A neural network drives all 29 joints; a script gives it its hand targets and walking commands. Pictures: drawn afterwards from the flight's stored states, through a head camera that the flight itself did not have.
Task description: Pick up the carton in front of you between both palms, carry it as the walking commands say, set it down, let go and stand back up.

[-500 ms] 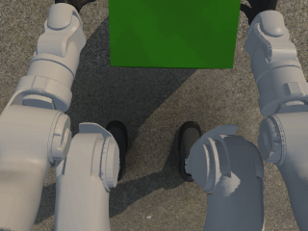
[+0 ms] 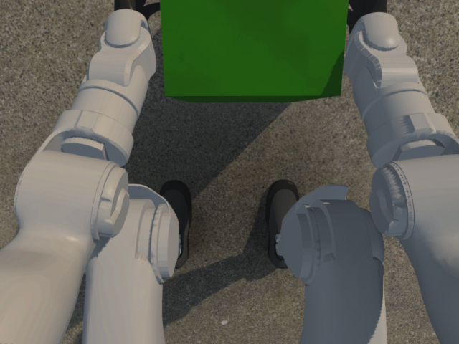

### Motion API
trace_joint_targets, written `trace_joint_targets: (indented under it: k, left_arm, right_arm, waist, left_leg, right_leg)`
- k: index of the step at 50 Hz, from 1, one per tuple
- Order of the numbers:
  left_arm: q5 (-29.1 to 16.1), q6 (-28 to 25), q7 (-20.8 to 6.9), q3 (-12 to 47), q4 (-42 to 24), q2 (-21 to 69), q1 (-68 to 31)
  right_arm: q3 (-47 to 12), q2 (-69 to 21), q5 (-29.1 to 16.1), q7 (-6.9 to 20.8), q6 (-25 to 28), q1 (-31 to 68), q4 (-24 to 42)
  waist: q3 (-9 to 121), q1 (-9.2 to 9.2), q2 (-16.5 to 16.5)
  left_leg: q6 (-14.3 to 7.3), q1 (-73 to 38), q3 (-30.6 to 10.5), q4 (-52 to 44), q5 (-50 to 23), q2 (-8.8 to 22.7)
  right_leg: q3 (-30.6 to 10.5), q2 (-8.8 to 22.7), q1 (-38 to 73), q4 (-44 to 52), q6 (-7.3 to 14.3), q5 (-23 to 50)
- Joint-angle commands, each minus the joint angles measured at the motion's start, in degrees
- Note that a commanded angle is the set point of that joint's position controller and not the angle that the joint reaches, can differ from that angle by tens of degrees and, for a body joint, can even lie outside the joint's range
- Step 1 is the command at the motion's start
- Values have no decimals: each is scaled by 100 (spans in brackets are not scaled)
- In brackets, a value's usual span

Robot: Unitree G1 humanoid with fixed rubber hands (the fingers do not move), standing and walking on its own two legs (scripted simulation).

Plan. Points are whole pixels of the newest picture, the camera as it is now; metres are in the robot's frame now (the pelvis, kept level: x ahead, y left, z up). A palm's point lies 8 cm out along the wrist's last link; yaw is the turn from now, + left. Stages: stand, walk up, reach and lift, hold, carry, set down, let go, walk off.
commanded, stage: reach and lift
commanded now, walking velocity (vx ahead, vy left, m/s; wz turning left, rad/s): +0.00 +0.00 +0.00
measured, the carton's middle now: (246, 33) +0.53 -0.03 -0.25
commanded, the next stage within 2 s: none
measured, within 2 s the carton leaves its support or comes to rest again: leaves its support in 0.20 s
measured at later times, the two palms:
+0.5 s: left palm out of the picture +0.52 +0.12 -0.04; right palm (447, 2) +0.50 -0.18 -0.04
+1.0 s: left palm out of the picture +0.49 +0.12 +0.12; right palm out of the picture +0.47 -0.18 +0.11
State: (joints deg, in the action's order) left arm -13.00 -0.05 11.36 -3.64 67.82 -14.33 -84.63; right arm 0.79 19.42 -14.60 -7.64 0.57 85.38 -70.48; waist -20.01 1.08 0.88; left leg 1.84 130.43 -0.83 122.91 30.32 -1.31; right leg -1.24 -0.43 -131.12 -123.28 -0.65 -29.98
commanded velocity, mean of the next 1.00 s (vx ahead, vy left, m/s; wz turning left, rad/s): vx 0.00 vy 0.00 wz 0.00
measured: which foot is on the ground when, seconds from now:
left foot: down 0.00-1.00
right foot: down 0.00-1.00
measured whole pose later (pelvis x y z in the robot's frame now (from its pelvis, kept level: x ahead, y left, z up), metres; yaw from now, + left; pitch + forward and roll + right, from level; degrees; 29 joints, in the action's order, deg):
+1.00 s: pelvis +0.03 +0.01 +0.16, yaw -3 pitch +40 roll +1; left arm 10.5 21.4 4.3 -25.3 34.6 4.0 -49.3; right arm 23.8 -0.7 11.1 -1.5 -22.4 49.7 -35.6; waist 12.9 0.8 1.2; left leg 1.5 104.6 -2.2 93.8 29.5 -3.7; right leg -3.2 -2.4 -105.7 -93.3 -1.9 -27.8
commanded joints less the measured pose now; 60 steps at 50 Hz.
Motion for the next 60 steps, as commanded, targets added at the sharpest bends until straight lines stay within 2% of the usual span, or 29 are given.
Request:
trace_joint_targets:
  k: [1,4,7,11,13,15,17,19,22,25,26,28,31,37,44,50,60]
  left_arm:
    - [272,122,-1120,809,-904,3896,-2863]
    - [481,327,-1485,689,-1158,4697,-2963]
    - [350,472,-1650,828,-1631,5311,-3142]
    - [-69,657,-1644,1313,-2467,6215,-3072]
    - [-89,820,-1664,1433,-2883,6567,-3000]
    - [21,999,-1724,1497,-3212,6781,-2871]
    - [203,1190,-1824,1495,-3373,6943,-2676]
    - [462,1386,-1900,1362,-3293,7028,-2375]
    - [1055,1639,-1971,785,-2760,7074,-1883]
    - [1586,1768,-1993,190,-2314,6995,-1654]
    - [1679,1784,-1997,101,-2265,7013,-1652]
    - [1773,1804,-2010,11,-2235,7073,-1759]
    - [1796,1862,-2049,45,-2240,7259,-1721]
    - [1827,1997,-2112,223,-2403,7558,-1297]
    - [1513,2101,-2179,924,-2943,7883,-714]
    - [1376,2117,-2195,1287,-3102,8009,-38]
    - [1508,2001,-2174,1353,-3048,8101,1088]
  right_arm:
    - [-838,-4091,214,1109,-172,2958,1056]
    - [-783,-4953,355,1439,-383,2969,1306]
    - [-944,-5574,185,1596,-521,3124,1871]
    - [-1374,-6122,-139,1561,-684,3373,3109]
    - [-1454,-6386,-101,1550,-849,3187,3531]
    - [-1432,-6763,127,1566,-1063,2826,3731]
    - [-1300,-7026,427,1629,-1292,2375,3720]
    - [-1165,-7254,688,1696,-1507,2036,3565]
    - [-744,-7496,1112,1831,-1775,1686,3076]
    - [-242,-7473,1516,1943,-1920,1558,2593]
    - [-141,-7482,1611,1955,-1941,1531,2509]
    - [98,-7451,1800,1961,-1964,1471,2377]
    - [328,-7427,2018,1975,-1992,1331,2310]
    - [7,-7733,1943,2096,-2116,1140,2654]
    - [-727,-8110,1619,2119,-2226,592,3262]
    - [-1038,-8270,1569,2050,-2239,-119,3409]
    - [-1074,-8434,1716,1990,-2119,-1213,3386]
  waist:
    - [6366,26,-142]
    - [6435,35,-164]
    - [7271,37,-81]
    - [9516,117,6]
    - [10255,180,-143]
    - [10343,237,-246]
    - [10062,298,-252]
    - [9585,237,-217]
    - [8479,23,-183]
    - [7664,-110,-212]
    - [7634,-112,-208]
    - [7724,15,-162]
    - [7967,176,14]
    - [8562,65,5]
    - [9060,58,-128]
    - [8626,61,-134]
    - [7601,8,-89]
  left_leg:
    - [-81,-2965,350,-659,-1078,-576]
    - [-91,-2883,496,-564,-1062,-641]
    - [-123,-3238,583,-489,-1451,-663]
    - [-71,-4221,680,-402,-2303,-729]
    - [-38,-4290,686,-470,-2463,-782]
    - [-44,-4011,701,-637,-2333,-832]
    - [-58,-3767,697,-853,-1997,-859]
    - [-65,-3573,686,-1132,-1568,-873]
    - [-83,-3237,636,-1616,-868,-894]
    - [-128,-3027,593,-2016,-380,-893]
    - [-133,-3030,595,-2129,-309,-899]
    - [-133,-3101,564,-2331,-172,-904]
    - [-86,-3388,522,-2655,-171,-912]
    - [-57,-4194,530,-3175,-468,-929]
    - [-36,-5086,452,-3632,-1099,-939]
    - [-17,-5601,341,-4138,-1228,-947]
    - [-55,-6627,98,-5224,-1302,-910]
  right_leg:
    - [236,-462,3189,864,-51,1154]
    - [357,-540,3112,790,-35,1159]
    - [449,-594,3393,705,-28,1590]
    - [588,-642,4534,602,-47,2474]
    - [631,-679,5120,650,-53,2833]
    - [636,-734,5250,803,-62,2864]
    - [649,-774,5002,1035,-60,2552]
    - [645,-790,4592,1291,-59,2044]
    - [626,-802,3828,1724,-55,1135]
    - [565,-821,3432,2143,-22,517]
    - [543,-833,3509,2266,-12,444]
    - [531,-847,3677,2471,21,303]
    - [554,-853,3965,2721,47,379]
    - [560,-857,4599,3198,-15,630]
    - [491,-890,5579,3651,-92,1280]
    - [388,-904,6215,4161,-93,1455]
    - [136,-884,7289,5214,-35,1563]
